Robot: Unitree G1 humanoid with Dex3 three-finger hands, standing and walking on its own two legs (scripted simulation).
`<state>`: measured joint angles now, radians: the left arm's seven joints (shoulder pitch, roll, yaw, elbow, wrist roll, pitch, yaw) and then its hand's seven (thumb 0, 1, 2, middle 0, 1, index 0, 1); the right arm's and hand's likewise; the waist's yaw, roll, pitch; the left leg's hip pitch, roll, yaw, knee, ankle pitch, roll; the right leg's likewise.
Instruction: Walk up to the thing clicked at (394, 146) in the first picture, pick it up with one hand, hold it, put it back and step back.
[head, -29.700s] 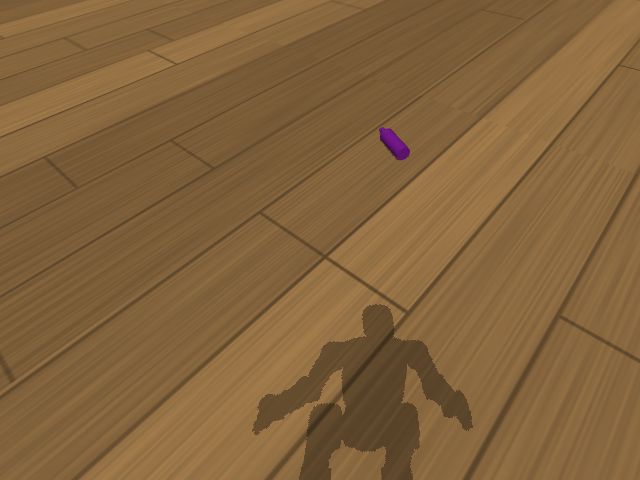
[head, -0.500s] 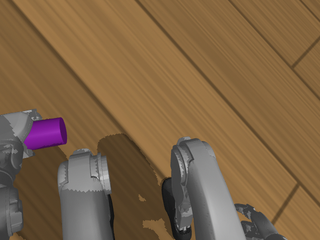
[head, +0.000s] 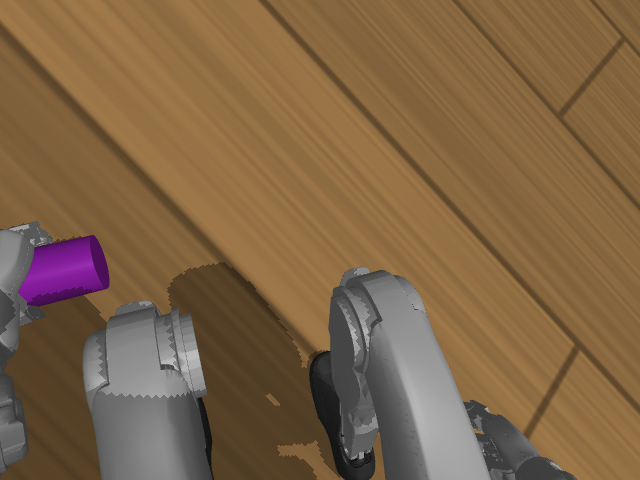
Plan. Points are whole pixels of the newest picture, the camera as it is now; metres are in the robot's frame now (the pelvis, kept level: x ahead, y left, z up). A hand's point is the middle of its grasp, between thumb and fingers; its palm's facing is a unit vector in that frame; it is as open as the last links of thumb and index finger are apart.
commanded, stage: rest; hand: left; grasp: from above
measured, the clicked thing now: out of the picture +0.36 +0.37 -0.24
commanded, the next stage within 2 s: open in 0.78 s
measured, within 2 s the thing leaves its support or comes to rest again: rests again in 1.20 s
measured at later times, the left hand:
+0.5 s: hand (12, 289) +0.36 +0.35 -0.23, palm faces -0.44 -0.17 -0.88, open 10.4 cm
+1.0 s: hand (14, 290) +0.36 +0.35 -0.23, palm faces -0.44 -0.16 -0.88, open 10.6 cm
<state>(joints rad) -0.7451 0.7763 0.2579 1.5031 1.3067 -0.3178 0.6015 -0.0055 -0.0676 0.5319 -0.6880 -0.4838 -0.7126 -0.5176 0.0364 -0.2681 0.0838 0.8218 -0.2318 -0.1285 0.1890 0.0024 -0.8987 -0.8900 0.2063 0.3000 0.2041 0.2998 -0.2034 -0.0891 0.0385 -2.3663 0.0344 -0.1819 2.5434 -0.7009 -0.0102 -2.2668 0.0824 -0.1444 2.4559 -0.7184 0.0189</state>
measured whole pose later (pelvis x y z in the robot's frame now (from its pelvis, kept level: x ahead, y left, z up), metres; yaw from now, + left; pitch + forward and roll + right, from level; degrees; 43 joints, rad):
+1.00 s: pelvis +0.00 +0.00 -0.01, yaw -2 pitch +26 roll -11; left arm -0.80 0.87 0.16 1.70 1.29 -0.33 0.72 -0.02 -0.11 0.64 -0.59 -0.70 -0.60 -0.73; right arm 0.00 -0.31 0.20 0.84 -0.30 -0.23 0.26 0.00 -0.90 -0.89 0.21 0.30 0.20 0.30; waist -0.23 -0.13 0.08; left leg -2.35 0.04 -0.23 2.59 -0.71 -0.01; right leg -2.23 0.10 -0.18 2.46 -0.71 0.03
